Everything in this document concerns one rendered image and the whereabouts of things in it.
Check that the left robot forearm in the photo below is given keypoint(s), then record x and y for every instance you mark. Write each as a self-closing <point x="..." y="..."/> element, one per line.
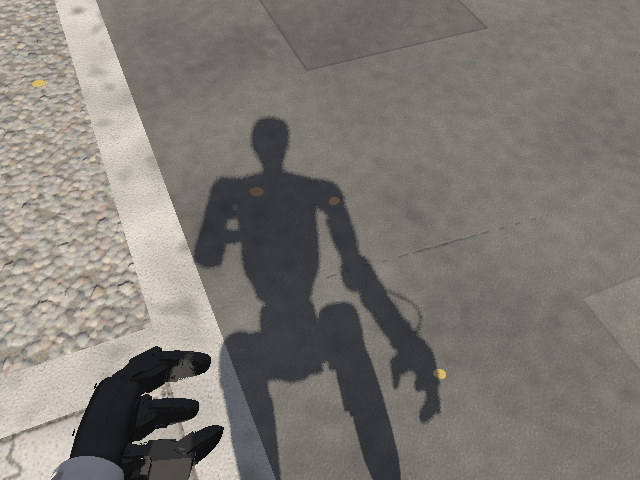
<point x="87" y="468"/>

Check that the left robot hand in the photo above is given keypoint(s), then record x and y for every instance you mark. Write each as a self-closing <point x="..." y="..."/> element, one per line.
<point x="118" y="415"/>

